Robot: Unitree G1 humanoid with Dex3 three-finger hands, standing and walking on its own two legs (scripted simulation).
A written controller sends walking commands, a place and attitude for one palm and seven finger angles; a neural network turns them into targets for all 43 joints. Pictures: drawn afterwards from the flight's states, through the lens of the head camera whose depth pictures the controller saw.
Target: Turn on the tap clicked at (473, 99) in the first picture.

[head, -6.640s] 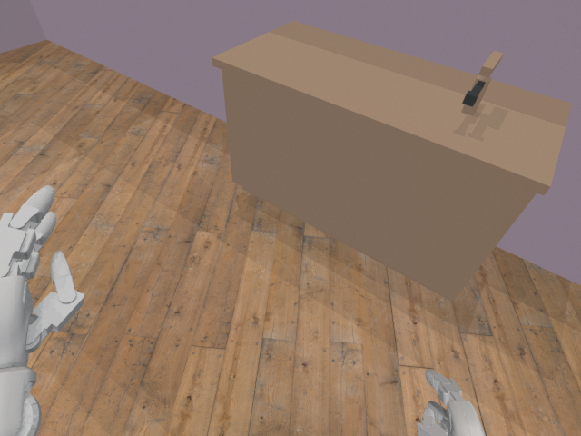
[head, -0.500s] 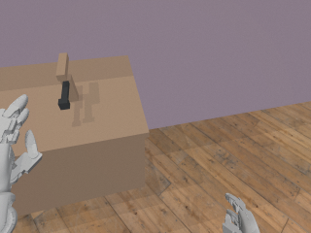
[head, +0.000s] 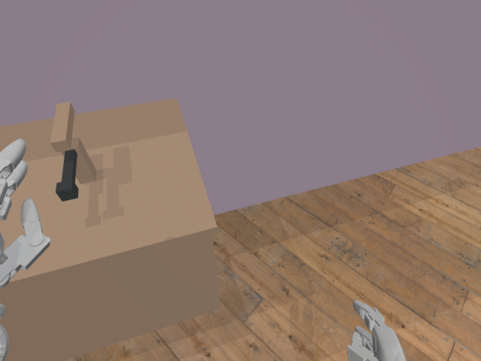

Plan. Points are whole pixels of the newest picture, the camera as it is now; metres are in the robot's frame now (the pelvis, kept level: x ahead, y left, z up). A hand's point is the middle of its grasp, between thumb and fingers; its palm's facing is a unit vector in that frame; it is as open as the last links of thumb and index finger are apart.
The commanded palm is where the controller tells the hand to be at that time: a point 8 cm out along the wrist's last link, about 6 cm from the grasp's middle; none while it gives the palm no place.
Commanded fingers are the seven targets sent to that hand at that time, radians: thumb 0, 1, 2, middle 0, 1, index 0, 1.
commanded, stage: shuffle to correct the standing spot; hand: left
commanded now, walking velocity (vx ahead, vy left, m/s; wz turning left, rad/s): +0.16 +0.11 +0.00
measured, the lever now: (67, 190) +0.40 +0.35 +0.05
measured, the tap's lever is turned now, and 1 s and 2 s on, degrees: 0 0 0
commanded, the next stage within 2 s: come to a stop and stand still in 0.22 s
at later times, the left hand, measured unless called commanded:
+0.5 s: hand (47, 194) +0.27 +0.26 +0.19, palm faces +0.34 -0.79 -0.51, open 7.4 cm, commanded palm +0.21 +0.30 +0.19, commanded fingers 0.00 0.90 0.90 -0.20 -0.30 -0.20 -0.30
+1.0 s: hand (36, 198) +0.27 +0.28 +0.19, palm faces +0.22 -0.87 -0.45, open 7.4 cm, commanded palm +0.22 +0.33 +0.19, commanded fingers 0.00 0.90 0.90 -0.20 -0.30 -0.20 -0.30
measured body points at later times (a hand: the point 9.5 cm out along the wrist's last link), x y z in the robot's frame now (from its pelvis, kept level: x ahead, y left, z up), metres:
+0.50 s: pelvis +0.04 +0.03 -0.02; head +0.06 +0.02 +0.43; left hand +0.25 +0.30 +0.22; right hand +0.23 -0.18 -0.09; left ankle +0.15 +0.15 -0.72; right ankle +0.06 -0.05 -0.72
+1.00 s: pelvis +0.04 +0.06 +0.01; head +0.06 +0.08 +0.46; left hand +0.26 +0.32 +0.21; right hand +0.20 -0.19 -0.05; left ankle +0.08 +0.13 -0.72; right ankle +0.07 -0.05 -0.72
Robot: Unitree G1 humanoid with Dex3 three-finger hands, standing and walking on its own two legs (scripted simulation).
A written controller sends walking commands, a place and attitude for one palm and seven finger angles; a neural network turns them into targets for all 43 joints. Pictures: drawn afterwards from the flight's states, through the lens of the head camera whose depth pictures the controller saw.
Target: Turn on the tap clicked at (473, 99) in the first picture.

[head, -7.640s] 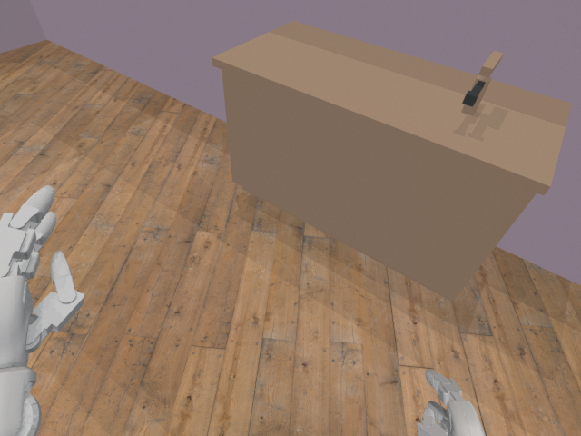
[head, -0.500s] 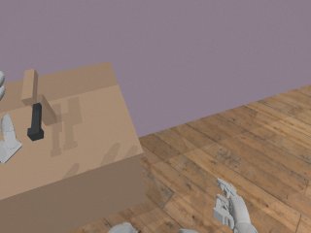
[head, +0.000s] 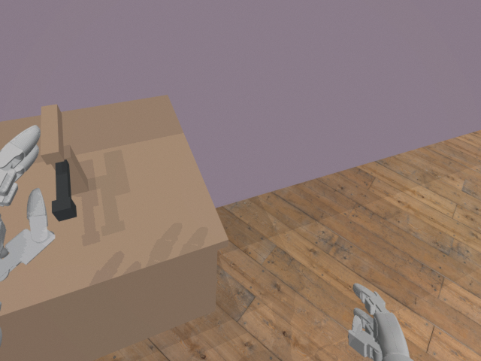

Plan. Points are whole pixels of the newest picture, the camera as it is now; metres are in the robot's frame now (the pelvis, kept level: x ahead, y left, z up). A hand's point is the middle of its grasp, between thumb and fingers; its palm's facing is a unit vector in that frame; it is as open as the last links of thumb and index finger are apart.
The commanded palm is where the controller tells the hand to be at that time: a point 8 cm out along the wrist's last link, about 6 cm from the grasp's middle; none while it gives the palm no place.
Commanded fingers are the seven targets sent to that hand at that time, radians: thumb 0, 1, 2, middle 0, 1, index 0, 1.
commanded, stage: come to a stop and stand still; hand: left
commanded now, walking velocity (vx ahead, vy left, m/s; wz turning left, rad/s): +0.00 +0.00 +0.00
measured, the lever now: (64, 209) +0.34 +0.32 +0.04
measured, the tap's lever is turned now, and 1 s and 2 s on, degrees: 0 0 0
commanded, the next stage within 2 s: look again from close up in 0.74 s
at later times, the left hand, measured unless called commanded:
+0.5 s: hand (7, 203) +0.25 +0.28 +0.19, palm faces +0.40 -0.84 -0.37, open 7.4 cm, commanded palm +0.18 +0.31 +0.18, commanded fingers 0.00 0.90 0.90 -0.20 -0.30 -0.20 -0.30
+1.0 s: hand (16, 229) +0.23 +0.27 +0.17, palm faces +0.44 -0.83 -0.33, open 7.4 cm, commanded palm +0.18 +0.30 +0.18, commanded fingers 0.00 0.90 0.90 -0.20 -0.30 -0.20 -0.30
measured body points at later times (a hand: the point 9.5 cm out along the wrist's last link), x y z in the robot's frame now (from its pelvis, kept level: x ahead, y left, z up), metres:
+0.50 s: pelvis +0.03 +0.03 +0.01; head +0.04 +0.06 +0.46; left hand +0.22 +0.33 +0.21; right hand +0.21 -0.18 -0.06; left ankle +0.04 +0.08 -0.73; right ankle +0.04 -0.10 -0.73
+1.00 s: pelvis +0.02 +0.01 +0.01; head +0.01 +0.03 +0.46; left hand +0.20 +0.31 +0.19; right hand +0.20 -0.20 -0.06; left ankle +0.04 +0.08 -0.73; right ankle +0.04 -0.10 -0.73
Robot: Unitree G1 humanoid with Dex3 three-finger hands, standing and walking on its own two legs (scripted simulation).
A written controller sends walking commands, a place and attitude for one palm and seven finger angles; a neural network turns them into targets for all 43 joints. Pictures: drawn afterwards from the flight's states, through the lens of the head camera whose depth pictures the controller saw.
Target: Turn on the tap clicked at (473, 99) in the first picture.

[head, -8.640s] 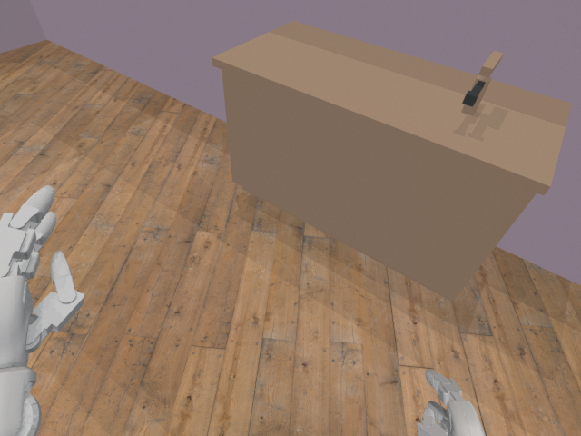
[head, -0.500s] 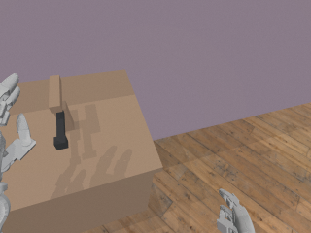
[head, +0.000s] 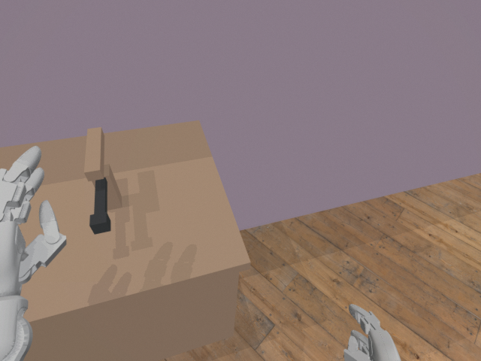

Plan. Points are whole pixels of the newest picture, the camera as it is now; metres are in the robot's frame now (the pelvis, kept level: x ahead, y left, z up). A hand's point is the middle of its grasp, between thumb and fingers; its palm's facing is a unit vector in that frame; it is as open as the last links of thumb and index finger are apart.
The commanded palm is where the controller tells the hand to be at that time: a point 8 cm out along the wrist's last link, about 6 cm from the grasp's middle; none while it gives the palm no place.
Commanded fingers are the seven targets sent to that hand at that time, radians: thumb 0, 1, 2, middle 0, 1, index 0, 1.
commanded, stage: look again from close up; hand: left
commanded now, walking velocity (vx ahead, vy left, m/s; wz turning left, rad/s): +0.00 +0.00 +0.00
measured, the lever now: (100, 223) +0.33 +0.30 +0.03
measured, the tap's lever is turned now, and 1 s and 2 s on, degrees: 0 0 0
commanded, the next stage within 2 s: come to a stop and stand still in 0.14 s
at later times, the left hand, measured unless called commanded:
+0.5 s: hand (75, 217) +0.24 +0.25 +0.17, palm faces +0.37 -0.84 -0.39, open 7.4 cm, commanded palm +0.17 +0.27 +0.17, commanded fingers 0.00 0.90 0.90 -0.20 -0.30 -0.20 -0.30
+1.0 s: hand (70, 231) +0.23 +0.26 +0.15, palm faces +0.35 -0.87 -0.34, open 7.4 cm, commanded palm +0.17 +0.29 +0.17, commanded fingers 0.00 0.90 0.90 -0.20 -0.30 -0.20 -0.30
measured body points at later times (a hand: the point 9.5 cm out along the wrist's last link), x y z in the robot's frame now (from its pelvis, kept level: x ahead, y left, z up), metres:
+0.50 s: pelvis +0.00 +0.00 +0.00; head +0.02 +0.00 +0.45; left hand +0.21 +0.29 +0.19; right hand +0.18 -0.24 -0.08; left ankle +0.02 +0.06 -0.74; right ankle +0.01 -0.12 -0.74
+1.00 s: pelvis +0.01 +0.01 +0.00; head +0.02 +0.04 +0.45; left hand +0.21 +0.30 +0.17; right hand +0.20 -0.20 -0.06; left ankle +0.02 +0.06 -0.74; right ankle +0.01 -0.12 -0.74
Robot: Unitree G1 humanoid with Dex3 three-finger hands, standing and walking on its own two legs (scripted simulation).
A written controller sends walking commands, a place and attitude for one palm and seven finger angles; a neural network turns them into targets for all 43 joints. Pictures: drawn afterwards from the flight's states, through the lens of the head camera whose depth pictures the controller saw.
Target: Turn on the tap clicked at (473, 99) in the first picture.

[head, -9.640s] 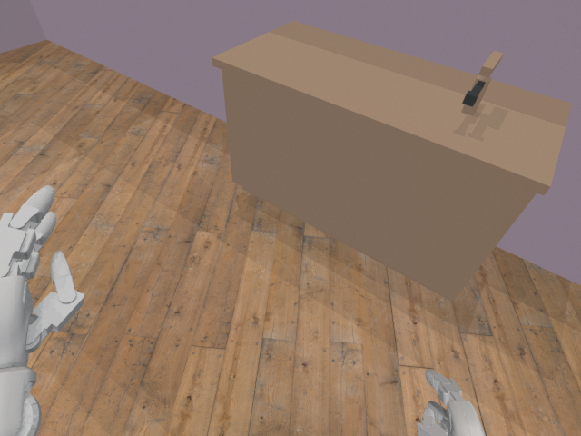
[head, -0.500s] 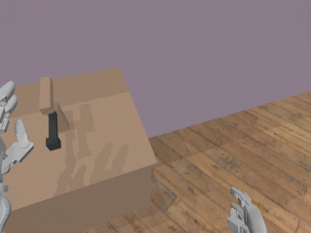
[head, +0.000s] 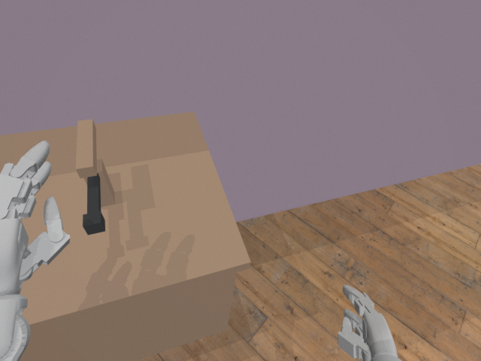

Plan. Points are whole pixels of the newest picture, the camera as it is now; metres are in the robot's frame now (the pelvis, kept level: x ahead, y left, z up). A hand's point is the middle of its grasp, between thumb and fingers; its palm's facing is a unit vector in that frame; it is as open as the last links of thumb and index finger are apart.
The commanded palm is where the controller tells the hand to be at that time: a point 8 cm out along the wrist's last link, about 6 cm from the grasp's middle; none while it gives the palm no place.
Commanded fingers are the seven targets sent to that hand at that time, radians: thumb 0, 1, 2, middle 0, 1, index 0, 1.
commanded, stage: come to a stop and stand still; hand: left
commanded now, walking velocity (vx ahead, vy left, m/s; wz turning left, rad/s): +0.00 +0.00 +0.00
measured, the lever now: (94, 223) +0.32 +0.28 +0.03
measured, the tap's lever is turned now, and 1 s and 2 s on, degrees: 0 0 0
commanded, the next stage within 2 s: look again from close up in 0.30 s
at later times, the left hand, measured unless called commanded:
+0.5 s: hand (54, 248) +0.20 +0.25 +0.15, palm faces +0.39 -0.85 -0.36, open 7.4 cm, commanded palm +0.15 +0.28 +0.17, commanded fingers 0.00 0.90 0.90 -0.20 -0.30 -0.20 -0.30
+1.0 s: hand (76, 228) +0.22 +0.23 +0.17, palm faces +0.34 -0.86 -0.37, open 7.4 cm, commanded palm +0.16 +0.27 +0.17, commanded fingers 0.00 0.90 0.90 -0.20 -0.30 -0.20 -0.30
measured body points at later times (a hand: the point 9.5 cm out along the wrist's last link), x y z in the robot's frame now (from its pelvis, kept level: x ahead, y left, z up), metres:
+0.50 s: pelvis -0.01 +0.00 +0.00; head +0.00 +0.02 +0.45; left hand +0.18 +0.29 +0.17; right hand +0.16 -0.22 -0.07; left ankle +0.01 +0.05 -0.74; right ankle +0.00 -0.13 -0.74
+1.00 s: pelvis -0.01 -0.01 +0.00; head +0.02 +0.00 +0.45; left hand +0.20 +0.27 +0.19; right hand +0.17 -0.24 -0.07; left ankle +0.01 +0.05 -0.74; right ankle +0.00 -0.13 -0.74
